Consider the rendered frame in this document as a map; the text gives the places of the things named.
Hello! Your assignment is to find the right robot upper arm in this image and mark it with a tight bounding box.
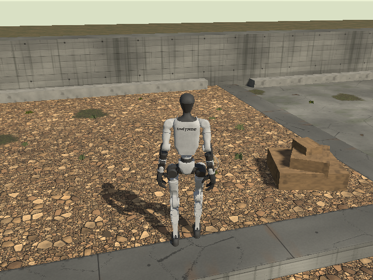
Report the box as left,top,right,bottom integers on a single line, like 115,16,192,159
199,118,211,152

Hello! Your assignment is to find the left robot upper arm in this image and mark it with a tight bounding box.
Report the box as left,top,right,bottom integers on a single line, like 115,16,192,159
162,118,175,151

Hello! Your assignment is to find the right robot forearm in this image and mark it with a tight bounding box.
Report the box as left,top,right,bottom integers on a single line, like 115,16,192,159
205,144,215,175

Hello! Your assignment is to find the left robot shin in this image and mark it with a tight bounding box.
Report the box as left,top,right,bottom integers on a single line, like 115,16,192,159
170,198,179,238

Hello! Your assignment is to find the right robot hand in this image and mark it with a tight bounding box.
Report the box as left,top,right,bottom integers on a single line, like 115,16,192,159
202,174,216,191

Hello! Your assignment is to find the robot left foot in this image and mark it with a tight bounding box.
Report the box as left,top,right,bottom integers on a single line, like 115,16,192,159
171,231,180,247

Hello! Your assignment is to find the left robot forearm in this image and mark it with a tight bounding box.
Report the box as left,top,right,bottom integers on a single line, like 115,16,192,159
157,143,168,173

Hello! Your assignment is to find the left robot hand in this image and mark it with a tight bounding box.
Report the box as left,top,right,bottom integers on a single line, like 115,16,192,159
156,172,170,188

